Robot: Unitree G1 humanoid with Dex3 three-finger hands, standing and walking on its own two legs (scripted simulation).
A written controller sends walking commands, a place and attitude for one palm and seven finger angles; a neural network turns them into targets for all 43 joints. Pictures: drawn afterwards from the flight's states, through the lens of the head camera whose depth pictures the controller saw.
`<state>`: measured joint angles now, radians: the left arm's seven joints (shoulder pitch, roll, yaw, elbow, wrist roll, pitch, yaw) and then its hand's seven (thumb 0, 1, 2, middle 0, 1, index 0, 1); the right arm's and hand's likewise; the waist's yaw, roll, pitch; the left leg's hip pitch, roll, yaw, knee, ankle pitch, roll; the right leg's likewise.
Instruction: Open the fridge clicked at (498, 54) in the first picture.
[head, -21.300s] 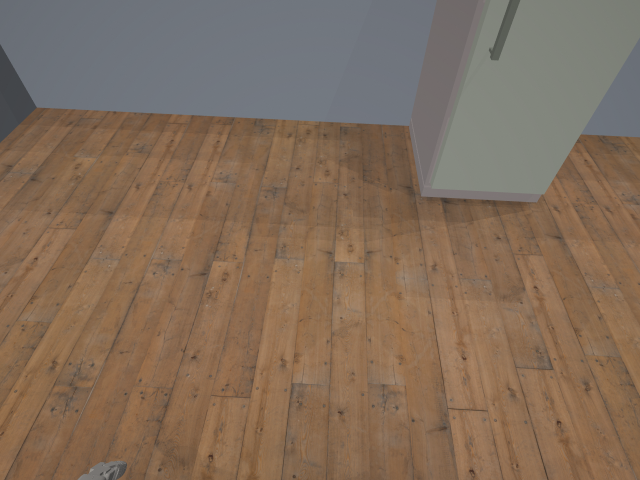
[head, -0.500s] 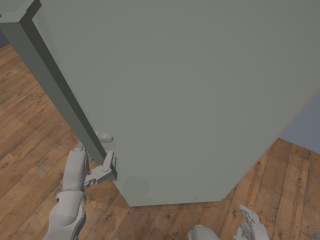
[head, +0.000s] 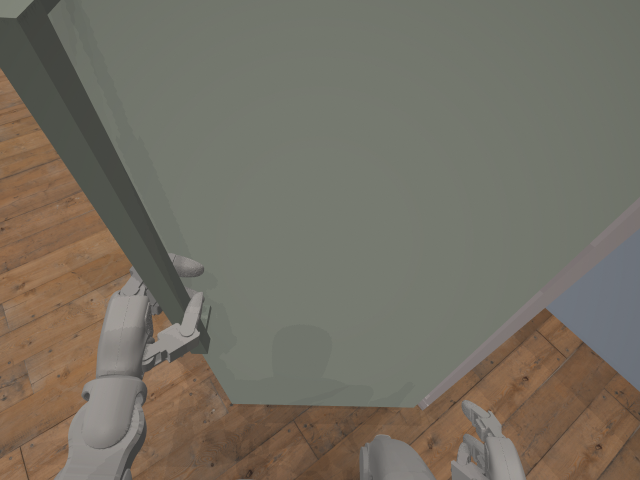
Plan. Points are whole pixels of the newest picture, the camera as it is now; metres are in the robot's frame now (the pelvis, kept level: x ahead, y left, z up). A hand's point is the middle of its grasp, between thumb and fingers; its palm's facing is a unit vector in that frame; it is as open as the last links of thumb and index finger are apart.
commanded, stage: walk backward, drawing the door open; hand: left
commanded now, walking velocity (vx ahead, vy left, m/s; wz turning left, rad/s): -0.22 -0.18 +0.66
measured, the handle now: (158, 241) +0.31 +0.18 +0.15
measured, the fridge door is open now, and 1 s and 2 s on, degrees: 53 67 68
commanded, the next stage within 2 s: stop walking and hold the door back in 0.22 s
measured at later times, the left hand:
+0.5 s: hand (220, 467) +0.13 +0.10 +0.07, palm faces +0.58 -0.78 -0.23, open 5.9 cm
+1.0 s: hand (205, 420) +0.17 +0.12 +0.07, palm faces +0.55 -0.80 -0.24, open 5.7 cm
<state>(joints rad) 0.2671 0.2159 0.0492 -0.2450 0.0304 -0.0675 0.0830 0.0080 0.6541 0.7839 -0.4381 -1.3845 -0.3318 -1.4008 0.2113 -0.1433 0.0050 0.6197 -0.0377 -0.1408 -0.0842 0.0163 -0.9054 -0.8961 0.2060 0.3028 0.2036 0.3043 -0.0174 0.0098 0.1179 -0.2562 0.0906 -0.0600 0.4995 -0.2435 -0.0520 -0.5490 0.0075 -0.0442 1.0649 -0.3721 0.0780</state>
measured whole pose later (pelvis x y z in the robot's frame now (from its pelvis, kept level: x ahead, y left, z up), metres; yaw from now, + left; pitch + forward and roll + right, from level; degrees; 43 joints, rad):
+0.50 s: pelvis -0.06 -0.17 +0.00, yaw +20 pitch +1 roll +3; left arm 0.13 0.21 0.07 -0.01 -0.02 -0.11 0.15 0.01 0.65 0.80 -0.42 -1.36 -0.38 -1.40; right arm 0.18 -0.26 -0.01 0.63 -0.01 -0.09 -0.12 0.02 -0.91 -0.90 0.20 0.30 0.20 0.30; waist 0.05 -0.04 0.05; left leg -0.31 -0.03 0.09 0.83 -0.51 -0.02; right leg -0.30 -0.09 -0.27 0.47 -0.20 -0.10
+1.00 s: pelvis -0.14 -0.22 -0.01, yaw +23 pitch -3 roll +1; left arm -0.68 0.34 0.24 1.01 -0.02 -0.18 0.02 -0.03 0.63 0.77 -0.40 -1.34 -0.45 -1.40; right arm 0.28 -0.27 0.01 0.83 0.03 -0.06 -0.10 0.02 -0.90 -0.90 0.21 0.30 0.21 0.30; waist -0.05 0.06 0.12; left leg -0.48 -0.01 -0.01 1.11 -0.42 -0.01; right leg -0.32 -0.01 -0.02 0.63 -0.26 -0.02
